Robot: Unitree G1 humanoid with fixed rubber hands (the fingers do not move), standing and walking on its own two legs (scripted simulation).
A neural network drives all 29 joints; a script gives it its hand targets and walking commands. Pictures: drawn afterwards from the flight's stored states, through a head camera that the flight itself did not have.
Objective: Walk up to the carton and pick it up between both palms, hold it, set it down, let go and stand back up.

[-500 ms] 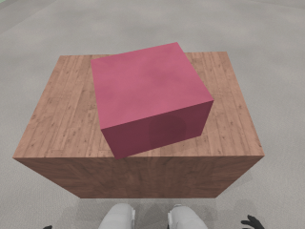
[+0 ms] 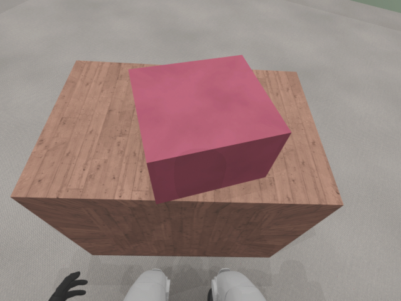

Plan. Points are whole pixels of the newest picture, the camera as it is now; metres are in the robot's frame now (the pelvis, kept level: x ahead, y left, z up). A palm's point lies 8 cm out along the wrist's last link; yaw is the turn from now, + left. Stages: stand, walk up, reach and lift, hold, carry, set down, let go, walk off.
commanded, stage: walk up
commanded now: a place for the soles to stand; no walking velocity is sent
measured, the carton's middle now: (200, 126) +0.49 +0.02 +0.00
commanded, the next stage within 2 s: none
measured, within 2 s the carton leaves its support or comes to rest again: neither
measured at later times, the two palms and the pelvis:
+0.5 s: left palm out of the picture +0.08 +0.29 -0.11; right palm out of the picture +0.08 -0.30 -0.11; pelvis -0.01 -0.01 +0.01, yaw +0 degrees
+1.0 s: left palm out of the picture +0.06 +0.26 -0.12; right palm out of the picture +0.00 -0.33 -0.10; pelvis -0.02 -0.03 +0.01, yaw +0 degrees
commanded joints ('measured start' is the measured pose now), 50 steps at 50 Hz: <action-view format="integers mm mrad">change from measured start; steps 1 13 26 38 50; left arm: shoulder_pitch -53 -50 108 27 41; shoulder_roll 254 241 258 270 231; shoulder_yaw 30 17 73 74 66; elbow -10 -7 -17 -83 -39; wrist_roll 15 7 41 39 29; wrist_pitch -39 -39 3 3 6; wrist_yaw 14 12 -24 -7 -30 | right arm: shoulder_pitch -4 -51 -107 90 34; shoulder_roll -236 -222 -326 -260 -342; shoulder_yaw -49 -41 -86 -66 -93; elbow -50 -59 -124 -61 -103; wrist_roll -22 -18 -44 -16 -48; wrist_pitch -17 -18 -49 -18 -71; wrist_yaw -5 -3 -49 -43 -52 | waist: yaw -33 -29 46 12 14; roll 77 44 136 -132 153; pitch -192 -284 -232 -243 -163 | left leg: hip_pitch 91 147 -36 -74 81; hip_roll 71 76 273 13 294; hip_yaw -163 -125 -327 -17 -357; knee -314 -305 -315 34 -408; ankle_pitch -16 151 127 -176 163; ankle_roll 111 103 239 45 270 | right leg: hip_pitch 53 111 151 206 6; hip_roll -146 -160 -88 -260 -89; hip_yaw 186 168 9 416 -52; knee -346 -336 -50 -496 2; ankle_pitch -120 68 -89 -136 -117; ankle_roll -69 -56 -34 -142 0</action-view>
